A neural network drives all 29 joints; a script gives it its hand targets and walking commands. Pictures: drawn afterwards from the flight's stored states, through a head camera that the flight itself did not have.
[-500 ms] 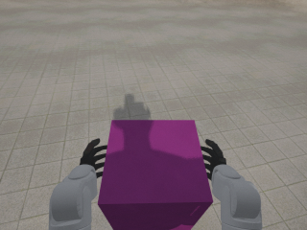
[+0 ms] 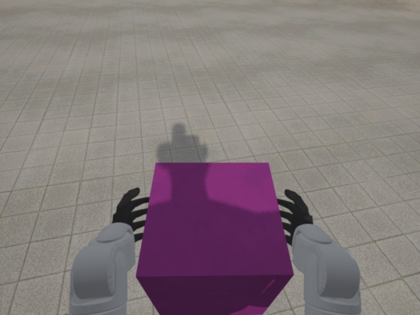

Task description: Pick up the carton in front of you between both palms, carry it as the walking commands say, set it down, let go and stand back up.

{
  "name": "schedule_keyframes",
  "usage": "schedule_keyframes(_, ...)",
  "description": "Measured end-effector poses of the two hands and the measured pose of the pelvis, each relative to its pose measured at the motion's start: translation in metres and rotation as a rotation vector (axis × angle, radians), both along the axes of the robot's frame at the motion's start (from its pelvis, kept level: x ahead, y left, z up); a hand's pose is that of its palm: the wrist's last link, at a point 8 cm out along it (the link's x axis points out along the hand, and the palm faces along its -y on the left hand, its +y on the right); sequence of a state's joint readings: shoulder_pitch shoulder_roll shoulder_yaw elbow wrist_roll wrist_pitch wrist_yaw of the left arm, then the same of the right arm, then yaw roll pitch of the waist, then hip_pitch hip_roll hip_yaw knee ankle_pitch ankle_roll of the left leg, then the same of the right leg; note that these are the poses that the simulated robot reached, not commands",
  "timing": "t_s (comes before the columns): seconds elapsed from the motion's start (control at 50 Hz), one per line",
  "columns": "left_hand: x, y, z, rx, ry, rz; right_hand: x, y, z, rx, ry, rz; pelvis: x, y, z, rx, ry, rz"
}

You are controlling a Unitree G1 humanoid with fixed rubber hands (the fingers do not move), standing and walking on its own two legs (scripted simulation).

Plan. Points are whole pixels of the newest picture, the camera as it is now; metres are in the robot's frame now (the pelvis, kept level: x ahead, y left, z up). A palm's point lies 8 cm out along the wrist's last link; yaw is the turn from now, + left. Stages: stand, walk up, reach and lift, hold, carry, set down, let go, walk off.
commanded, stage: carry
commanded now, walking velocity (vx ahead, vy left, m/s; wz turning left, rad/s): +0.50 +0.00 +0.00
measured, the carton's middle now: (212, 243) +0.28 +0.00 +0.02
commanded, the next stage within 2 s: none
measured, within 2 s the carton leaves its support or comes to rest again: neither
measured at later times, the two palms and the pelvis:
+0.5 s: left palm (149, 128) +0.55 +0.16 +0.10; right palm (266, 132) +0.55 -0.14 +0.10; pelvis +0.29 +0.00 +0.00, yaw +1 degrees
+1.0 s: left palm (145, 114) +0.63 +0.18 +0.09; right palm (252, 114) +0.64 -0.12 +0.09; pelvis +0.37 +0.02 +0.01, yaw +2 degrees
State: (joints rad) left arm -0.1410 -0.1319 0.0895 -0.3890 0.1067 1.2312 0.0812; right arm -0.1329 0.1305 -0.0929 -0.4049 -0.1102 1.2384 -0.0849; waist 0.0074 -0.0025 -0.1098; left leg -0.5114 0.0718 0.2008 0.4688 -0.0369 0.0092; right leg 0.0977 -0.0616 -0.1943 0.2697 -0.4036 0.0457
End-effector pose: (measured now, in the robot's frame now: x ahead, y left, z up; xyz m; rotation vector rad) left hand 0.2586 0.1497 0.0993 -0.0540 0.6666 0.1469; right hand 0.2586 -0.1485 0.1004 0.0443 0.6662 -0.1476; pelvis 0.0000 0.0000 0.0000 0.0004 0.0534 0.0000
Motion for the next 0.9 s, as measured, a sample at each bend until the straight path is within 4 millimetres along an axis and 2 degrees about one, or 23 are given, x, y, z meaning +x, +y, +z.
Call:
schedule_keyframes(0.06,0.048,0.013,-0.021,-0.028,0.035,-0.007,0.045,0.013,-0.014,-0.026,0.035,-0.008,0.043,0.014,-0.009,0.015,-0.005,-0.015)
schedule_keyframes(0.16,0.102,0.022,-0.034,-0.026,0.159,-0.032,0.091,0.022,-0.026,-0.03,0.161,-0.03,0.095,0.028,0.011,-0.016,0.009,-0.035)
schedule_keyframes(0.24,0.143,0.024,-0.03,-0.03,0.159,-0.041,0.132,0.025,-0.02,-0.04,0.161,-0.034,0.137,0.031,0.022,-0.036,0.016,-0.025)
schedule_keyframes(0.32,0.185,0.025,-0.02,-0.03,0.106,-0.024,0.179,0.025,-0.009,-0.043,0.108,-0.016,0.18,0.027,0.024,-0.036,0.015,-0.015)
schedule_keyframes(0.42,0.24,0.018,-0.003,-0.013,0.022,0.007,0.242,0.018,0.001,-0.02,0.023,0.011,0.24,0.015,0.015,-0.013,-0.004,-0.006)
schedule_keyframes(0.48,0.276,0.009,0.002,0.014,-0.018,0.014,0.281,0.009,-0.003,0.01,-0.018,0.016,0.277,0.006,0.002,-0.009,-0.015,0.008)
schedule_keyframes(0.52,0.297,0.005,0.002,0.033,-0.001,0.01,0.3,0.005,-0.007,0.035,0.0,0.007,0.292,0.004,0.002,-0.025,-0.009,0.018)
schedule_keyframes(0.64,0.33,0.005,-0.006,0.032,0.077,0.016,0.334,0.005,-0.014,0.029,0.078,0.009,0.326,0.002,0.01,-0.017,-0.003,0.026)
schedule_keyframes(0.74,0.352,0.012,-0.004,0.014,0.051,0.024,0.359,0.012,-0.007,0.012,0.052,0.016,0.348,0.007,0.007,-0.02,0.011,0.029)
schedule_keyframes(0.82,0.363,0.02,-0.006,0.006,0.044,0.034,0.373,0.02,-0.006,0.004,0.045,0.025,0.359,0.011,0.006,-0.017,0.021,0.028)
schedule_keyframes(0.9,0.367,0.026,-0.009,0.003,0.059,0.037,0.378,0.026,-0.009,-0.002,0.06,0.031,0.366,0.016,0.006,-0.018,0.02,0.028)
